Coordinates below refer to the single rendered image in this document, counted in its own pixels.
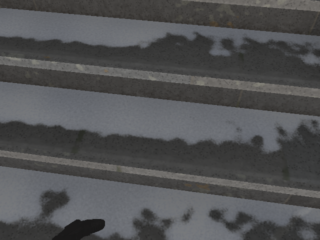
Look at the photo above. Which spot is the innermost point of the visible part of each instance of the left robot hand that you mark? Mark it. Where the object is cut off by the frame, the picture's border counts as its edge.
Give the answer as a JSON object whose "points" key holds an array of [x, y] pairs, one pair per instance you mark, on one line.
{"points": [[79, 229]]}

